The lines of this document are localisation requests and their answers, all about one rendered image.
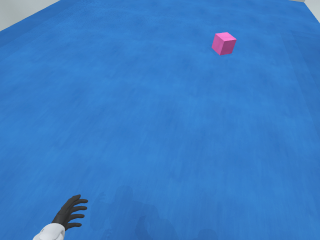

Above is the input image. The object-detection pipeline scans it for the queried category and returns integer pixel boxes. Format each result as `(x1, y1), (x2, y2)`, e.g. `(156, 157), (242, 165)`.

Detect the left robot forearm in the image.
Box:
(33, 223), (65, 240)

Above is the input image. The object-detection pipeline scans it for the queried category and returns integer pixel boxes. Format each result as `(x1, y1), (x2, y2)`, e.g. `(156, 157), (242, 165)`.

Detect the left robot hand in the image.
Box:
(51, 194), (88, 231)

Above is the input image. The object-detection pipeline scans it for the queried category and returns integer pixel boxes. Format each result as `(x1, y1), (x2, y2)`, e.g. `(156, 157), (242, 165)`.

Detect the carton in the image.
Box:
(211, 32), (237, 56)

